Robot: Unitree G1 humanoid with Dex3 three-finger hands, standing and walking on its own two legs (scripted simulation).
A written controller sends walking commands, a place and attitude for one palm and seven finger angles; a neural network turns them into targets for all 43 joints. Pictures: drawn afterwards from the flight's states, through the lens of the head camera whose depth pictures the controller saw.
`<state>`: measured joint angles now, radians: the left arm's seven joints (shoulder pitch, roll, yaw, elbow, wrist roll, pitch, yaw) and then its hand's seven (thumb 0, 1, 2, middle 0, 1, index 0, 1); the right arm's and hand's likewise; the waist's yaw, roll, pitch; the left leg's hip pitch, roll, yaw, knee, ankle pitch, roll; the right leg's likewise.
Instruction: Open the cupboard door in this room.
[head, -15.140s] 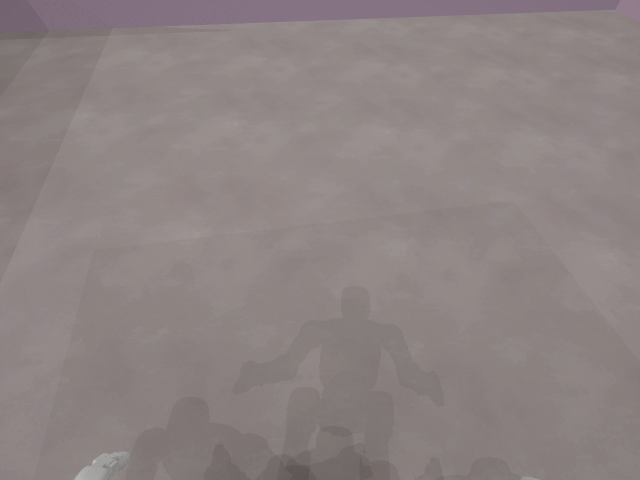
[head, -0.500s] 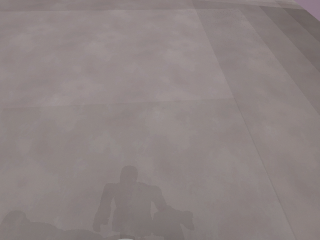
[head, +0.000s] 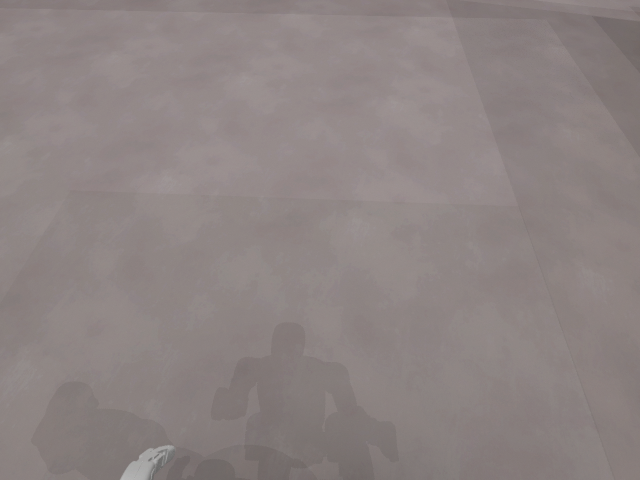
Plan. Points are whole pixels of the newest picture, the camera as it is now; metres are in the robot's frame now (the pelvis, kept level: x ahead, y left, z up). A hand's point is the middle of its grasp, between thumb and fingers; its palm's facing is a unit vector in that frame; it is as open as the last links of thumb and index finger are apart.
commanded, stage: turn or walk to find it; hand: left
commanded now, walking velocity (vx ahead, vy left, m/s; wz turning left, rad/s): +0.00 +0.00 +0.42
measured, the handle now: out of the picture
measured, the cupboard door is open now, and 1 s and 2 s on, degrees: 0 0 0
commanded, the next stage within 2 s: none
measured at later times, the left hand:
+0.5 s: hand out of the picture -0.05 +0.19 -0.18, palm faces +0.30 -0.92 -0.25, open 7.4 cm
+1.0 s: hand out of the picture -0.01 +0.20 -0.15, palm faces +0.43 -0.85 -0.29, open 7.4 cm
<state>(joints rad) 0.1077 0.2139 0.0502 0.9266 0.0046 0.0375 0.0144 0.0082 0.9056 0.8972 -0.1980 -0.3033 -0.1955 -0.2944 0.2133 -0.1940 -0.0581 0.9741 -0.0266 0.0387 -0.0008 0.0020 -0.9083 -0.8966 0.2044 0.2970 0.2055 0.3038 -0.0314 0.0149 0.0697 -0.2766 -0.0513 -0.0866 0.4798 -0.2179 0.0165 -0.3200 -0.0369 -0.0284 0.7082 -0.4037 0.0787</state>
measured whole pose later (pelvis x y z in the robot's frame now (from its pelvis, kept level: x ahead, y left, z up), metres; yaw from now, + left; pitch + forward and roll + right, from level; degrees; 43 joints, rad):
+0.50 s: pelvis -0.02 -0.01 -0.01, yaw +15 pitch +0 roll +1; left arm 0.26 0.21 0.05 0.98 0.03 0.01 0.02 0.01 0.90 0.90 -0.20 -0.30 -0.20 -0.30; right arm 0.15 -0.24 -0.07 0.99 -0.01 0.06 0.01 0.00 -0.92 -0.90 0.20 0.30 0.20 0.30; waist 0.03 -0.02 0.10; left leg -0.29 0.04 0.06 0.67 -0.37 -0.05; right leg -0.21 -0.14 -0.26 0.60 -0.36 0.01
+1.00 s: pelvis -0.03 -0.04 -0.01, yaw +26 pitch +0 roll +1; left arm 0.13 0.20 0.05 0.91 0.01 0.02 0.01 0.01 0.90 0.90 -0.20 -0.30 -0.20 -0.29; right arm 0.20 -0.21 -0.07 0.96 -0.02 0.05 0.01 0.00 -0.91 -0.90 0.20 0.30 0.21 0.30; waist -0.02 0.04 0.07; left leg -0.31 -0.03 -0.09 0.57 -0.25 -0.02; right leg -0.27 -0.03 -0.06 0.59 -0.31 0.04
